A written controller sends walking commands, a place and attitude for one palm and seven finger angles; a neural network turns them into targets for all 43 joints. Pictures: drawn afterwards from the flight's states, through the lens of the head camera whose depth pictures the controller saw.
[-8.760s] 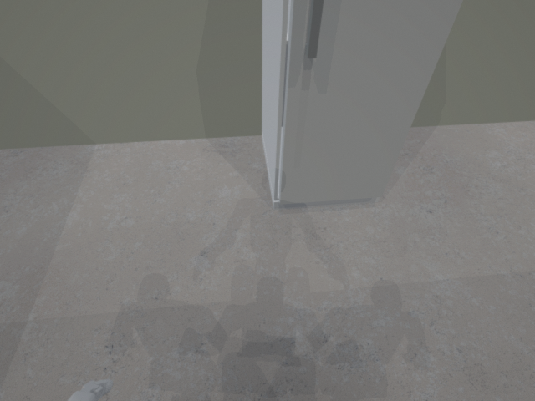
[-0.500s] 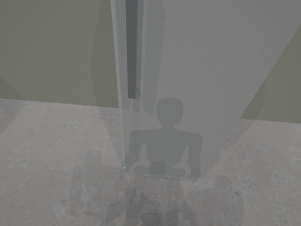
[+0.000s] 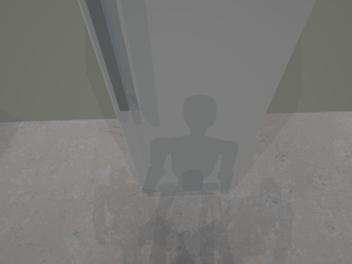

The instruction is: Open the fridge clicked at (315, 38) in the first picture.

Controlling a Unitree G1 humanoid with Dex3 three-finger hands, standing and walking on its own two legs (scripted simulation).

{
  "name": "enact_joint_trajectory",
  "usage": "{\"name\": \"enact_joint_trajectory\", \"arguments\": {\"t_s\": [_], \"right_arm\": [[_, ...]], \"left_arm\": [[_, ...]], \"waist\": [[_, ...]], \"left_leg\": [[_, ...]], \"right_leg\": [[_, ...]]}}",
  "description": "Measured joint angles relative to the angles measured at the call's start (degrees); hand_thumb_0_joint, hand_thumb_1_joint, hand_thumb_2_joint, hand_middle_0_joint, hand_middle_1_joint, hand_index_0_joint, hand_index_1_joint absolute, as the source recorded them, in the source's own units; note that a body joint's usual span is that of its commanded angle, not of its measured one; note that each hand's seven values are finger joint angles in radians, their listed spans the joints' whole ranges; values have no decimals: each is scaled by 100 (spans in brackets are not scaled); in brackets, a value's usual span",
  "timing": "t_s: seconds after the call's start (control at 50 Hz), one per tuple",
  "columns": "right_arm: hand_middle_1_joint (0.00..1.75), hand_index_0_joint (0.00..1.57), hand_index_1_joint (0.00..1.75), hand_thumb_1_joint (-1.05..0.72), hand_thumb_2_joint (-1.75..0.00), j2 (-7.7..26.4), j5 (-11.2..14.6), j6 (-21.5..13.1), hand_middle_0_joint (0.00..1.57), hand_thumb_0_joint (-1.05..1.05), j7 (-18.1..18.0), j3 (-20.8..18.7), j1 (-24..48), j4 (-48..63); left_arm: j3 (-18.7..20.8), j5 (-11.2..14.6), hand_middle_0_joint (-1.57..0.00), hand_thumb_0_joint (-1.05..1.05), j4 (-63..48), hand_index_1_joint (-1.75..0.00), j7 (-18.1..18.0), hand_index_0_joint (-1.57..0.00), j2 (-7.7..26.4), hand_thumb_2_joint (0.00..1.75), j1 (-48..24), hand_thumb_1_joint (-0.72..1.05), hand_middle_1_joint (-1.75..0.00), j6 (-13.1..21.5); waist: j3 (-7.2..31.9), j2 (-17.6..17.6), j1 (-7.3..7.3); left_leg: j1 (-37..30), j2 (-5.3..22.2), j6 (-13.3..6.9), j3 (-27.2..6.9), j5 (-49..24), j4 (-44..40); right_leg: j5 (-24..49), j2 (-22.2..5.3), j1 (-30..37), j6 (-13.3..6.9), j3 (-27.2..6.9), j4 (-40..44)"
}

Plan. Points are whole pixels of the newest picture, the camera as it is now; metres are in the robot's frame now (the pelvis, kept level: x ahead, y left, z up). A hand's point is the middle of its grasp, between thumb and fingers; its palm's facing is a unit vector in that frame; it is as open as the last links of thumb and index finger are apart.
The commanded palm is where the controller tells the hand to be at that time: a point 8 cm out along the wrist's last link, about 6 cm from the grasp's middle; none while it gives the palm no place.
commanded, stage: come to a stop and stand still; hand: left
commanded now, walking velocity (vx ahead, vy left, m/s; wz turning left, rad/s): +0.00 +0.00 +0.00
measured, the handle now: (108, 32) +0.53 +0.15 +0.25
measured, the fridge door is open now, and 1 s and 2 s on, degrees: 0 0 0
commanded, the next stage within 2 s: look again from close up in 0.42 s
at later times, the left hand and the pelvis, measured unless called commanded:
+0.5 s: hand out of the picture -0.02 +0.14 -0.17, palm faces +0.06 -0.98 -0.20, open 7.3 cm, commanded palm none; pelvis +0.00 -0.03 +0.00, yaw +1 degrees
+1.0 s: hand out of the picture -0.06 +0.21 -0.18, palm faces +0.03 -0.98 -0.19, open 7.4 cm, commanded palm none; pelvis -0.05 +0.03 +0.00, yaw +1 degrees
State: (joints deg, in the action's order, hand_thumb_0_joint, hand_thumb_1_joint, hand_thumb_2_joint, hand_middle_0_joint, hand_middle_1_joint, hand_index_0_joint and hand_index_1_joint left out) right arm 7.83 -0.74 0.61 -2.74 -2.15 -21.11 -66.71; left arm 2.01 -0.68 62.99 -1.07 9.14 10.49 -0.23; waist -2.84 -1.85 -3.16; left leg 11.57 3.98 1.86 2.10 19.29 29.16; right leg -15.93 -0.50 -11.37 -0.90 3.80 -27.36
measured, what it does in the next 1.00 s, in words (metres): shifts its weight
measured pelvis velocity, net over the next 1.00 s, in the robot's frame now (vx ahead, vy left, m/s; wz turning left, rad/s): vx -0.05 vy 0.03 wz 0.01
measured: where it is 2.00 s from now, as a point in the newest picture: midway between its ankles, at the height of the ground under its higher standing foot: outside the picture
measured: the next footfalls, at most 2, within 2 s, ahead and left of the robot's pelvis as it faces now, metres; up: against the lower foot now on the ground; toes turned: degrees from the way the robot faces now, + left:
none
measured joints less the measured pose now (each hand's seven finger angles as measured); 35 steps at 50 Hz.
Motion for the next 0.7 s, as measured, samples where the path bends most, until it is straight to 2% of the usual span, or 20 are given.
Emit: {"name": "enact_joint_trajectory", "arguments": {"t_s": [0.06,0.12,0.18,0.24,0.36,0.52,0.56,0.6,0.64,0.7], "right_arm": [[30,20,30,-91,-89,57,-19,89,20,1,15,14,58,-15],[30,19,30,-91,-89,81,-16,18,20,1,18,42,184,10],[30,19,30,-91,-89,28,-16,-31,19,1,17,75,346,-20],[30,19,30,-92,-89,-24,-18,-43,19,1,22,106,509,26],[30,19,30,-93,-89,82,-19,-33,20,1,-3,108,723,86],[30,19,30,-92,-89,136,3,-10,19,1,11,124,749,98],[30,19,30,-92,-89,157,21,17,19,1,52,137,786,208],[30,19,30,-92,-89,176,39,-2,19,1,55,111,850,439],[30,19,30,-92,-89,181,61,-60,19,1,56,89,874,621],[30,19,30,-92,-89,186,39,-149,19,1,52,69,804,745]], "left_arm": [[-38,1,-20,1,-33,-30,-45,-20,-46,90,-50,94,-30,90],[-77,36,-20,0,-18,-30,-82,-20,-67,90,-92,94,-30,112],[-70,67,-20,0,31,-30,-118,-20,-29,90,-80,95,-30,90],[-68,59,-20,-1,59,-30,-117,-20,18,90,-19,96,-30,64],[-114,44,-20,-1,154,-30,-90,-20,-6,90,224,95,-30,54],[-185,29,-20,0,342,-30,-64,-20,-167,90,626,92,-30,25],[-198,-18,-20,0,309,-30,-156,-20,-244,90,702,92,-30,152],[-216,-61,-20,0,180,-30,-203,-20,-316,90,800,91,-30,247],[-246,-77,-20,0,89,-30,-196,-20,-341,90,892,91,-30,238],[-270,-54,-20,0,65,-30,-158,-20,-317,90,927,91,-30,114]], "waist": [[118,-55,23],[137,-76,60],[168,30,110],[187,103,177],[86,48,275],[13,57,335],[-33,50,376],[-141,72,382],[-164,106,360],[-94,61,286]], "left_leg": [[109,16,-23,-18,337,263],[16,72,-24,-44,-469,-39],[-167,97,171,-59,-413,-203],[-262,122,247,-51,-428,-361],[-331,168,269,-54,-534,-512],[-420,161,248,-6,-605,-634],[-86,144,126,-5,-338,63],[215,-3,-34,-21,-15,639],[295,-152,-95,42,-46,576],[186,-231,-219,44,-442,165]], "right_leg": [[-65,50,106,-101,100,71],[-96,142,188,-161,176,46],[-170,160,276,-192,201,4],[-113,190,346,-230,202,124],[8,248,429,-263,209,313],[100,248,503,-244,166,442],[171,253,395,-184,134,440],[259,214,255,-148,60,369],[247,159,138,-149,9,249],[70,132,-8,-58,87,-149]]}}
